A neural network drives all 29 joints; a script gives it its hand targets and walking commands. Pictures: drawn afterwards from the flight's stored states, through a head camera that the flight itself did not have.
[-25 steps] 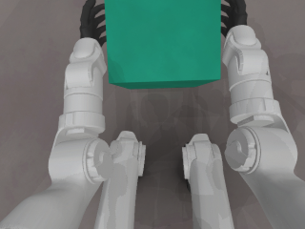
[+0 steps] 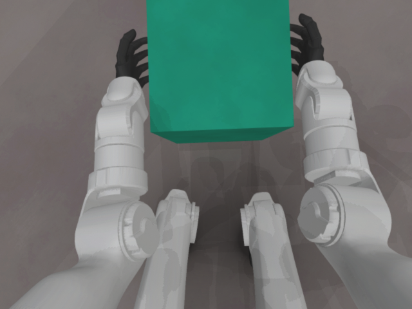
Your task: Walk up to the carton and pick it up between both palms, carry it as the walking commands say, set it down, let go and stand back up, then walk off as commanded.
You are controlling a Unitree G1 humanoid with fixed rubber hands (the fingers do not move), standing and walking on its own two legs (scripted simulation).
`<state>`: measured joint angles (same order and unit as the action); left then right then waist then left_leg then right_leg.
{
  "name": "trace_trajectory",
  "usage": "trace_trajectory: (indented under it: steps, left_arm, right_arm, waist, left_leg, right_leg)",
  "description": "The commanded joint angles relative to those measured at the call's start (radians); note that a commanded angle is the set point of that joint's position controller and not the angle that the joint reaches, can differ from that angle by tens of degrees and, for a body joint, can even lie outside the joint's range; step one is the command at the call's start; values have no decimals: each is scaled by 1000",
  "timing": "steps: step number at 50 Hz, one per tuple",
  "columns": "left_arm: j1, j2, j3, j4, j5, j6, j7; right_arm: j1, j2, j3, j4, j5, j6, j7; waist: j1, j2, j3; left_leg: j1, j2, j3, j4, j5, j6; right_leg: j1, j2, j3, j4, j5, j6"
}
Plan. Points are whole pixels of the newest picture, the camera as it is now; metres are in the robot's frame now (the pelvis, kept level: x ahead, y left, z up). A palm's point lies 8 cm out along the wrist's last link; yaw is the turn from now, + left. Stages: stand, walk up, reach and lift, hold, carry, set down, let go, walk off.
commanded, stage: reach and lift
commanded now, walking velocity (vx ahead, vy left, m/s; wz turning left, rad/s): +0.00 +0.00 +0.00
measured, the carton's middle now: (218, 86) +0.52 +0.01 -0.15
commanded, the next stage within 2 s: none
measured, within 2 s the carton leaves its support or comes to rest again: neither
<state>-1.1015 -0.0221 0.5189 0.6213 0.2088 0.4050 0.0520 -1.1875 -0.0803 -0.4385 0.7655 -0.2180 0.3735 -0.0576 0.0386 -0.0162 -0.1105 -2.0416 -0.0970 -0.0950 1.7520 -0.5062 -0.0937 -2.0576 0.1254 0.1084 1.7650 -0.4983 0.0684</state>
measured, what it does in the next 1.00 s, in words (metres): rises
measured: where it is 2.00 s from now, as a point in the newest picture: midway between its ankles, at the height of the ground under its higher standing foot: (215, 247)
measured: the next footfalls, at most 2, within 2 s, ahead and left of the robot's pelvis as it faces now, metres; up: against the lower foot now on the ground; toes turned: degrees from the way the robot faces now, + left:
none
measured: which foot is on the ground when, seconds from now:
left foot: down 0.00-1.00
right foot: down 0.00-1.00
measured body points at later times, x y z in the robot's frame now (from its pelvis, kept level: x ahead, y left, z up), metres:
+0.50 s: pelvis +0.01 +0.00 +0.06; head +0.26 -0.01 +0.43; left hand +0.49 +0.16 -0.01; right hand +0.52 -0.14 +0.00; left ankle +0.11 +0.14 -0.45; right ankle +0.11 -0.13 -0.45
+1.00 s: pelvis +0.03 +0.00 +0.12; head +0.23 +0.00 +0.52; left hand +0.47 +0.16 +0.07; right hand +0.50 -0.14 +0.07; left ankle +0.11 +0.14 -0.45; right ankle +0.10 -0.13 -0.45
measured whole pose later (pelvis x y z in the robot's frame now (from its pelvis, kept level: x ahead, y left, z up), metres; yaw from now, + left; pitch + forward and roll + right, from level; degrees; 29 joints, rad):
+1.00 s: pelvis +0.03 +0.00 +0.12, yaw -1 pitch +37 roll +1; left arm -0.78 -0.11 0.49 0.59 0.24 0.37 0.04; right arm -0.87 0.02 -0.43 0.73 -0.25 0.34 -0.04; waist 0.04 -0.02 -0.22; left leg -1.55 -0.09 -0.13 1.35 -0.46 -0.07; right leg -1.56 0.11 0.13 1.36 -0.45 0.05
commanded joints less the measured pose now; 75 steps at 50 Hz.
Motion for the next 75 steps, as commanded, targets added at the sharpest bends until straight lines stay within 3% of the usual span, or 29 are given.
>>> trace_trajectory:
  steps: [1,49,75]
  left_arm:
    - [-735,-971,-541,10,-170,-24,-255]
    - [-359,-1074,-586,5,-119,-61,-249]
    - [-86,-1109,-668,-70,-99,-68,-275]
  right_arm:
    - [-578,1089,466,48,157,1,275]
    - [-221,1190,493,44,109,-39,277]
    - [36,1215,574,-54,89,-53,294]
  waist:
    - [17,-48,-1122]
    - [7,-23,-931]
    - [6,-11,-783]
  left_leg:
    - [600,-69,211,-163,255,39]
    - [974,-69,140,-543,289,43]
    - [1260,-49,90,-804,437,51]
  right_leg:
    - [652,55,-193,-189,246,-27]
    - [991,49,-135,-573,281,-26]
    - [1261,29,-86,-832,417,-43]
